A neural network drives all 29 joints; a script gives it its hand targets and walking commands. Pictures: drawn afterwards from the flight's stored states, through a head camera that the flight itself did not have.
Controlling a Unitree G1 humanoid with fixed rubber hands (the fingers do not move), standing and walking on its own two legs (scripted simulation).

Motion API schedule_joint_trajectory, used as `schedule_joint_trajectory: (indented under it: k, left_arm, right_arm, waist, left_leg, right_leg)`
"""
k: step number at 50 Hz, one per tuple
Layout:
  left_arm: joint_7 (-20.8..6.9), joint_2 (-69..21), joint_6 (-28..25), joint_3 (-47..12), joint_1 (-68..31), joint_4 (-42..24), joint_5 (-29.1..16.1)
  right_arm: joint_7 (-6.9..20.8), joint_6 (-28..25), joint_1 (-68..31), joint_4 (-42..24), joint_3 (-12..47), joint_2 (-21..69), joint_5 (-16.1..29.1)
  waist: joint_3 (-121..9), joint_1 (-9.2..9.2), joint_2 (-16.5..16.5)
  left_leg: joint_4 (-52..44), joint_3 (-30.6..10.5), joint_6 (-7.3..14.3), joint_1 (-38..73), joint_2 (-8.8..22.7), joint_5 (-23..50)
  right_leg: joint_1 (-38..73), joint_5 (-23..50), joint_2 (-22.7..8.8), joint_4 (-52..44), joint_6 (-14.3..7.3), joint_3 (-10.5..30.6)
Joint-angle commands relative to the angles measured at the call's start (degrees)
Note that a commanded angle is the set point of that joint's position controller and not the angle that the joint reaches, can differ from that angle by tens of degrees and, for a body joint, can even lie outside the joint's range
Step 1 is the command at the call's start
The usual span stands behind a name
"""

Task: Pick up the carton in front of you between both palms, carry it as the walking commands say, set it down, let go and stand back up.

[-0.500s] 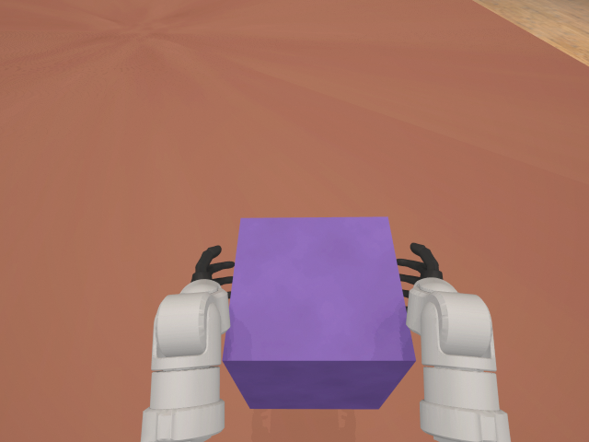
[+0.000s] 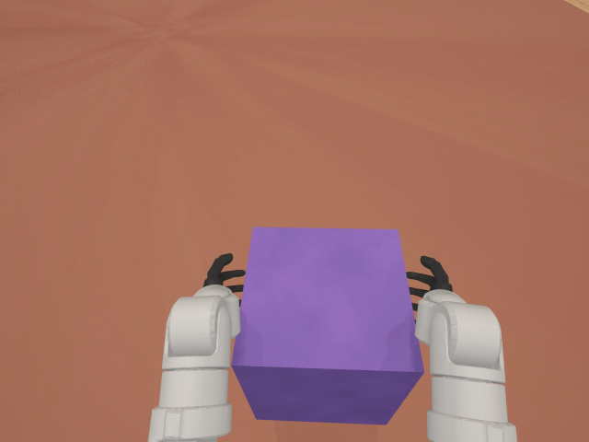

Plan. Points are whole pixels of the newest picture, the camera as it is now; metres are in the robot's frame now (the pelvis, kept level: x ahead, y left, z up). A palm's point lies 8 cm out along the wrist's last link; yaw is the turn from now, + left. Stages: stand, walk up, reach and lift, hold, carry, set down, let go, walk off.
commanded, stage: carry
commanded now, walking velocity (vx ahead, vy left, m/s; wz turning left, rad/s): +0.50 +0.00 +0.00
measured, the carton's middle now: (322, 330) +0.31 +0.00 -0.04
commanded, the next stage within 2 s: none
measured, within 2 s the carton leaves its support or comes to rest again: neither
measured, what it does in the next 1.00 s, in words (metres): walks ahead: left foot, then right foot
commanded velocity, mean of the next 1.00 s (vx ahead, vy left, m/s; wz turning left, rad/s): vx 0.13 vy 0.00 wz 0.00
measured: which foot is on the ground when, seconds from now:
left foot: up 0.00-0.30, down 0.32-1.00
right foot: down 0.00-0.32, up 0.34-0.64, down 0.66-1.00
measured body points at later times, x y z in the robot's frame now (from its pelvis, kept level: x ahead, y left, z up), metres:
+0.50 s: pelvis +0.31 +0.04 +0.00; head +0.34 +0.06 +0.45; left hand +0.62 +0.17 +0.06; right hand +0.61 -0.12 +0.06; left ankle +0.36 +0.12 -0.74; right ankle +0.24 -0.07 -0.68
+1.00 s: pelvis +0.46 +0.02 +0.00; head +0.46 +0.02 +0.45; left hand +0.77 +0.15 +0.07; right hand +0.77 -0.14 +0.08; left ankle +0.36 +0.12 -0.73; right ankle +0.46 -0.09 -0.74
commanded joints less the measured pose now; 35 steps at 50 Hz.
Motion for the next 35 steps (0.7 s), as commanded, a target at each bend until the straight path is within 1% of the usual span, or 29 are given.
schedule_joint_trajectory:
  k: [1, 3, 4, 6, 9, 11, 13, 14, 15, 16, 17, 18, 19, 20, 21, 22, 23, 24, 26, 28, 29, 30, 31, 32, 33, 34, 35]
  left_arm:
    - [-25.0, -63.7, -2.0, -37.3, -34.5, -7.9, -27.5]
    - [-25.0, -63.4, -2.2, -37.5, -34.9, -10.1, -28.3]
    - [-25.0, -63.1, -2.2, -37.7, -34.7, -10.9, -28.5]
    - [-24.6, -62.1, -1.9, -37.9, -33.4, -12.2, -28.5]
    - [-23.9, -59.8, -1.1, -37.8, -31.1, -13.6, -27.6]
    - [-23.5, -58.6, -0.4, -37.8, -29.0, -12.8, -26.5]
    - [-23.2, -57.8, 0.3, -38.0, -27.5, -11.4, -25.4]
    - [-23.2, -57.4, 0.5, -38.2, -27.3, -10.7, -25.1]
    - [-23.2, -57.1, 0.8, -38.3, -27.4, -10.1, -24.9]
    - [-23.2, -56.6, 1.1, -38.4, -27.8, -9.6, -24.7]
    - [-23.4, -55.9, 1.3, -38.3, -28.5, -9.0, -24.9]
    - [-23.4, -57.1, 1.8, -39.4, -30.6, -9.5, -25.3]
    - [-23.5, -56.5, 1.8, -39.2, -29.9, -8.4, -25.2]
    - [-23.6, -57.6, 1.4, -39.7, -31.3, -8.2, -25.7]
    - [-23.7, -58.4, 0.9, -39.8, -32.7, -8.8, -26.4]
    - [-23.7, -59.0, 0.5, -39.8, -33.8, -9.7, -27.0]
    - [-23.6, -59.7, 0.1, -40.0, -35.0, -11.1, -27.3]
    - [-23.4, -60.4, -0.2, -40.4, -35.5, -12.1, -27.6]
    - [-22.8, -61.3, -0.5, -40.1, -34.4, -13.5, -27.8]
    - [-22.2, -60.7, -0.5, -40.3, -34.1, -15.9, -27.7]
    - [-22.0, -60.2, -0.2, -40.4, -34.0, -16.8, -27.6]
    - [-21.9, -59.7, 0.1, -40.4, -33.3, -17.0, -27.4]
    - [-22.0, -59.4, 0.5, -40.4, -32.2, -16.4, -27.1]
    - [-22.2, -59.1, 0.9, -40.3, -31.2, -15.5, -26.9]
    - [-22.7, -58.6, 1.3, -40.0, -30.4, -14.3, -26.7]
    - [-23.2, -57.8, 1.9, -39.7, -30.0, -13.0, -26.6]
    - [-23.7, -57.9, 1.8, -39.3, -29.5, -9.4, -25.6]
  right_arm:
    - [25.9, -1.6, -35.4, -4.7, 41.4, 63.2, 27.7]
    - [25.2, -2.2, -35.3, -6.5, 41.3, 63.9, 27.6]
    - [24.7, -2.3, -35.1, -7.4, 41.4, 63.7, 27.4]
    - [24.0, -2.2, -34.1, -9.1, 41.7, 62.8, 27.0]
    - [23.4, -1.3, -32.3, -11.2, 42.0, 60.7, 26.9]
    - [23.6, -0.3, -30.5, -10.5, 41.9, 59.4, 26.7]
    - [24.3, 0.7, -29.3, -8.9, 41.7, 58.3, 26.5]
    - [24.7, 1.1, -29.1, -7.9, 41.5, 57.9, 26.5]
    - [25.0, 1.3, -28.5, -6.4, 41.2, 57.7, 26.4]
    - [25.4, 1.5, -27.9, -5.1, 40.7, 57.3, 26.2]
    - [25.7, 1.7, -27.5, -4.6, 40.0, 56.4, 25.9]
    - [25.8, 1.2, -28.0, -1.3, 39.4, 56.1, 25.0]
    - [25.8, 0.9, -26.0, -0.6, 38.6, 56.7, 25.1]
    - [25.9, 0.6, -26.4, -0.9, 38.0, 57.7, 24.9]
    - [25.9, 0.3, -27.6, -1.8, 37.8, 59.1, 25.0]
    - [26.0, 0.0, -29.5, -3.2, 37.8, 60.2, 25.3]
    - [26.0, -0.5, -31.1, -4.7, 38.2, 61.5, 25.8]
    - [25.9, -0.9, -32.3, -6.2, 38.6, 61.9, 26.3]
    - [25.6, -1.1, -33.0, -9.1, 38.8, 61.1, 26.9]
    - [25.3, -1.0, -32.5, -11.4, 39.2, 60.0, 26.9]
    - [25.2, -0.9, -31.8, -12.0, 39.3, 59.4, 26.7]
    - [25.0, -0.6, -30.8, -11.9, 39.4, 59.0, 26.4]
    - [24.9, -0.3, -30.0, -11.3, 39.5, 58.7, 26.1]
    - [24.9, 0.0, -29.0, -10.1, 39.6, 58.4, 25.5]
    - [25.0, 0.2, -28.1, -8.4, 39.7, 58.2, 24.8]
    - [25.0, 0.3, -26.6, -6.3, 39.9, 57.8, 24.1]
    - [25.0, 0.9, -28.6, -6.6, 40.5, 58.1, 24.4]
  waist:
    - [-21.2, 0.77, -7.0]
    - [-20.8, 0.63, -8.3]
    - [-20.2, 0.59, -8.6]
    - [-18.9, 0.62, -8.4]
    - [-17.3, 0.79, -8.9]
    - [-15.9, 0.78, -9.3]
    - [-14.8, 0.73, -9.6]
    - [-15.1, 0.47, -9.5]
    - [-16.6, -0.54, -7.8]
    - [-19.5, -1.19, -5.6]
    - [-23.5, -1.69, 1.1]
    - [-28.3, -1.61, 16.8]
    - [-27.2, -1.67, 16.5]
    - [-25.6, -1.88, 12.6]
    - [-25.4, -1.85, 6.2]
    - [-23.7, -1.69, 3.5]
    - [-23.3, -1.39, 3.9]
    - [-23.6, -1.21, 4.6]
    - [-24.6, -1.02, 5.9]
    - [-25.3, -1.13, 8.1]
    - [-25.8, -1.26, 8.7]
    - [-25.8, -1.12, 8.2]
    - [-25.3, -0.75, 7.1]
    - [-24.3, -0.62, 5.5]
    - [-23.9, -0.63, 4.1]
    - [-24.4, -0.60, -0.1]
    - [-25.9, -0.87, -5.3]
  left_leg:
    - [-4.0, -1.9, 0.1, -13.2, 2.7, 4.7]
    - [-9.3, -0.4, -0.7, -13.3, 2.6, 6.8]
    - [-12.4, 0.5, -1.2, -13.9, 2.6, 8.4]
    - [-19.5, 2.1, -1.5, -13.7, 2.4, 12.4]
    - [-27.9, 4.3, -1.0, -11.7, 0.8, 18.9]
    - [-32.8, 5.3, -0.3, -9.6, -0.2, 22.3]
    - [-36.7, 6.6, 0.7, -6.2, -1.0, 23.2]
    - [-38.6, 8.0, 1.2, -2.1, -2.0, 22.7]
    - [-42.5, 10.8, 1.3, 6.4, -4.3, 24.4]
    - [-42.0, 9.8, 1.7, 18.3, -3.0, 25.9]
    - [-39.6, -2.4, 2.5, 29.6, 7.6, 37.9]
    - [-39.5, -21.6, 12.2, 46.2, 19.6, 47.9]
    - [-41.9, -23.0, 14.4, 45.3, 20.5, 55.0]
    - [-41.3, -17.6, 13.2, 43.2, 18.7, 60.4]
    - [-41.3, -13.9, 11.1, 40.7, 17.7, 59.8]
    - [-42.7, -10.1, 9.0, 36.7, 16.6, 57.4]
    - [-44.1, -6.7, 7.3, 33.7, 15.0, 54.1]
    - [-44.7, -4.3, 7.2, 31.2, 13.9, 52.8]
    - [-44.3, -0.7, 7.7, 29.7, 13.2, 52.4]
    - [-43.1, 2.3, 7.4, 28.8, 12.3, 53.3]
    - [-42.2, 3.4, 7.1, 28.3, 11.7, 51.9]
    - [-40.7, 4.6, 6.6, 26.9, 10.8, 49.1]
    - [-38.8, 5.8, 5.4, 24.8, 9.5, 45.0]
    - [-37.1, 6.2, 3.6, 22.6, 7.9, 39.7]
    - [-35.6, 5.6, 2.0, 18.4, 7.1, 33.1]
    - [-33.4, 5.2, 0.2, 13.2, 6.3, 23.4]
    - [-34.3, 2.5, -1.0, 10.7, 3.5, 15.4]
  right_leg:
    - [27.3, 10.3, -16.2, -11.5, -4.1, 19.1]
    - [26.3, 6.6, -15.6, -13.4, -5.1, 16.0]
    - [26.5, 6.9, -15.3, -14.1, -5.6, 14.7]
    - [27.2, 9.8, -13.6, -13.9, -5.4, 11.5]
    - [28.9, 17.0, -12.1, -12.7, -4.1, 8.3]
    - [30.0, 21.0, -11.2, -11.3, -2.9, 6.3]
    - [31.0, 24.6, -10.9, -8.8, -1.5, 5.2]
    - [30.5, 29.3, -10.6, -5.2, -0.6, 4.1]
    - [28.0, 33.2, -8.5, 2.8, 1.3, 0.5]
    - [21.4, 28.6, -6.5, 11.6, 3.3, -0.9]
    - [12.2, 9.8, -4.6, 23.0, 5.4, 0.2]
    - [-7.2, -13.0, 1.7, 36.5, 7.3, 3.5]
    - [-13.7, -23.0, 3.3, 44.8, 7.0, 8.3]
    - [-16.2, -22.7, 1.5, 45.3, 5.8, 10.7]
    - [-16.1, -20.5, -0.8, 42.0, 4.8, 12.1]
    - [-14.4, -17.6, -2.7, 34.1, 4.6, 12.6]
    - [-10.6, -16.1, -3.3, 26.6, 4.9, 12.0]
    - [-6.8, -15.1, -2.0, 21.9, 5.4, 10.2]
    - [-2.8, -13.0, -0.6, 14.4, 5.5, 8.3]
    - [0.1, -7.1, 0.2, 8.8, 5.2, 6.2]
    - [1.7, -3.8, 0.3, 7.0, 5.1, 5.2]
    - [4.0, 0.9, 0.4, 4.3, 5.0, 4.3]
    - [7.2, 7.7, 0.3, -0.5, 4.9, 3.4]
    - [10.4, 15.0, -0.4, -5.4, 5.0, 3.3]
    - [15.3, 20.1, -3.6, -6.2, 4.7, 5.3]
    - [20.9, 34.6, -9.7, -3.7, 4.2, 9.8]
    - [25.2, 45.3, -13.3, 2.3, 0.3, 12.9]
